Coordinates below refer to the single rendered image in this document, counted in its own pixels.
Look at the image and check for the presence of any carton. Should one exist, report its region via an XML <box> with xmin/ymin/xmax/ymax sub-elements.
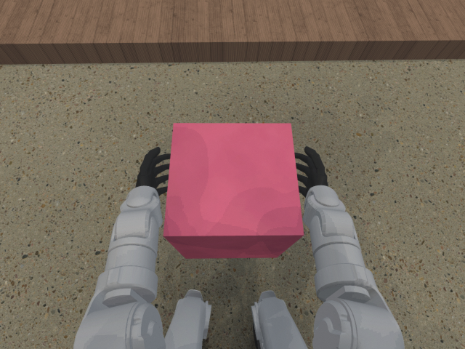
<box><xmin>163</xmin><ymin>123</ymin><xmax>304</xmax><ymax>259</ymax></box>

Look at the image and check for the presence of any left robot hand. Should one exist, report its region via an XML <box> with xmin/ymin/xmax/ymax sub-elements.
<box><xmin>135</xmin><ymin>147</ymin><xmax>171</xmax><ymax>196</ymax></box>

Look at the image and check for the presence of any right robot hand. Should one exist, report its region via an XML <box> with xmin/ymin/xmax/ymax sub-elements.
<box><xmin>294</xmin><ymin>146</ymin><xmax>328</xmax><ymax>198</ymax></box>

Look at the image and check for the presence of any right robot thigh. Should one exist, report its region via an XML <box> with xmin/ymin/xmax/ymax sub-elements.
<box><xmin>251</xmin><ymin>297</ymin><xmax>308</xmax><ymax>349</ymax></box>

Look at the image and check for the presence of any robot thigh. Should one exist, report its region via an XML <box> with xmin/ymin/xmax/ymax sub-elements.
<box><xmin>164</xmin><ymin>296</ymin><xmax>211</xmax><ymax>349</ymax></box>
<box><xmin>251</xmin><ymin>297</ymin><xmax>308</xmax><ymax>349</ymax></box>

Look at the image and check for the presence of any left robot thigh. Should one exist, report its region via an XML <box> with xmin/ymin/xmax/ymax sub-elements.
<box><xmin>164</xmin><ymin>296</ymin><xmax>211</xmax><ymax>349</ymax></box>

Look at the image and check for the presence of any robot left forearm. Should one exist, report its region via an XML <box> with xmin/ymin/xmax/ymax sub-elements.
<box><xmin>73</xmin><ymin>186</ymin><xmax>163</xmax><ymax>349</ymax></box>

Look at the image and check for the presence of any robot right forearm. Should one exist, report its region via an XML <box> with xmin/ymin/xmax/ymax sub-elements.
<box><xmin>303</xmin><ymin>185</ymin><xmax>405</xmax><ymax>349</ymax></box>

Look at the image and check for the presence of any left robot upper arm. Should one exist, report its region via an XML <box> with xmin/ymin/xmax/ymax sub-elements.
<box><xmin>74</xmin><ymin>301</ymin><xmax>166</xmax><ymax>349</ymax></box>

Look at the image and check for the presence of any right robot upper arm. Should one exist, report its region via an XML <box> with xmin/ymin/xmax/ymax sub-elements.
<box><xmin>312</xmin><ymin>298</ymin><xmax>404</xmax><ymax>349</ymax></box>

